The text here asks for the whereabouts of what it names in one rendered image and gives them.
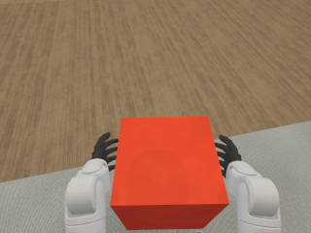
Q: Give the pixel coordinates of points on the right robot forearm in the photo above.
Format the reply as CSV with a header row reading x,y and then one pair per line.
x,y
257,199

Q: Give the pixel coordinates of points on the left robot forearm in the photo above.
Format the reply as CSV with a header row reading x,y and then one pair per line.
x,y
84,199

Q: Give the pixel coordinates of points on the robot left hand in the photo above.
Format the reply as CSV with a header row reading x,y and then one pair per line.
x,y
100,151

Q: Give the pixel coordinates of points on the robot right hand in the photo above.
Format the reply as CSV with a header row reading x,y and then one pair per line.
x,y
231,153

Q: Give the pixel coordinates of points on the carton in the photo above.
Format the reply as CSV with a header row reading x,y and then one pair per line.
x,y
167,174

